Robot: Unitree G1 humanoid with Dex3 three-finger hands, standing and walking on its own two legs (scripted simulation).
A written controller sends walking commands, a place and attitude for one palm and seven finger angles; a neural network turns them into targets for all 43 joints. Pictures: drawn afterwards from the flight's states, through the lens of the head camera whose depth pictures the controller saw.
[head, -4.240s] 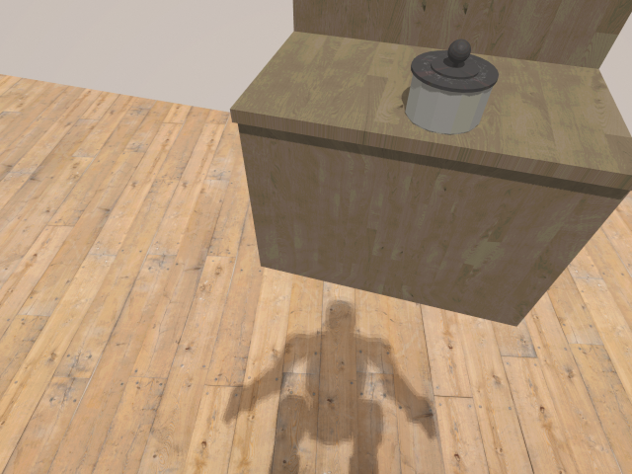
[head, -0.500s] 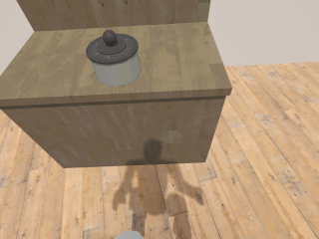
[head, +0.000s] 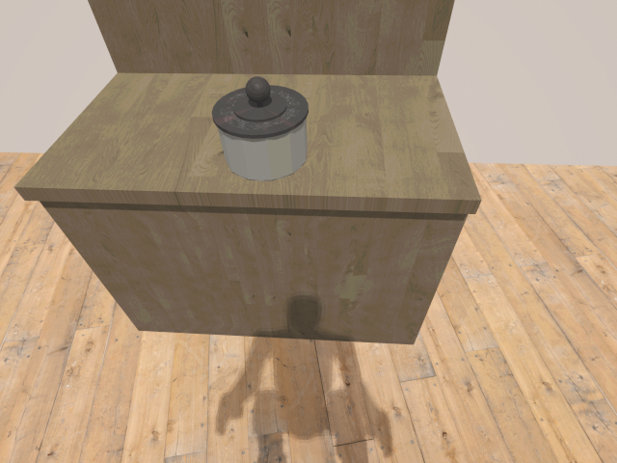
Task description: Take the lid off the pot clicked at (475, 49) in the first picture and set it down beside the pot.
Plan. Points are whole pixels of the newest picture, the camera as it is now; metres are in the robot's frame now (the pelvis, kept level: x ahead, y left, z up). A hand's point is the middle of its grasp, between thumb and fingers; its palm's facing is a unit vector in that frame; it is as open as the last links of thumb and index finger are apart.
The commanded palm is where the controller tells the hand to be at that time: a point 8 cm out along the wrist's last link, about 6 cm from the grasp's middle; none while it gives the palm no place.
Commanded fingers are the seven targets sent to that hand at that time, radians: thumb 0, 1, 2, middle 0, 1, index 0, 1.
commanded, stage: take the last steps up to it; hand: left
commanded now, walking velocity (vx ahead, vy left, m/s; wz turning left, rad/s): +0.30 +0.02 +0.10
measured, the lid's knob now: (258, 89) +0.76 +0.15 +0.11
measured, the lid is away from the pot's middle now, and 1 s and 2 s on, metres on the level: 0.00 0.00 0.00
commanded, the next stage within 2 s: come to a stop and stand still in 0.58 s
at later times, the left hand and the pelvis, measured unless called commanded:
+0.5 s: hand out of the picture +0.04 +0.12 -0.15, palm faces +0.21 -0.96 -0.16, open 7.3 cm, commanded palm none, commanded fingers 0.00 0.90 0.90 -0.20 -0.30 -0.20 -0.30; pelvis +0.14 +0.00 +0.01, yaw +4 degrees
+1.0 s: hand (206, 365) +0.31 +0.21 -0.17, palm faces +0.07 -0.97 -0.24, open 7.3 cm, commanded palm none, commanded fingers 0.00 0.90 0.90 -0.20 -0.30 -0.20 -0.30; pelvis +0.26 +0.02 -0.01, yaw +4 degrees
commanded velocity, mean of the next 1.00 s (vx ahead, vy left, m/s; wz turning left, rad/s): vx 0.09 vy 0.02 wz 0.03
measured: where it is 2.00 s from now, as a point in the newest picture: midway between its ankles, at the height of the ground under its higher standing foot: outside the picture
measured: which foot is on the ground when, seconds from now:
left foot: down 0.00-0.04, up 0.06-0.56, down 0.58-1.00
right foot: up 0.00-0.02, down 0.04-0.58, up 0.60-0.90, down 0.92-1.00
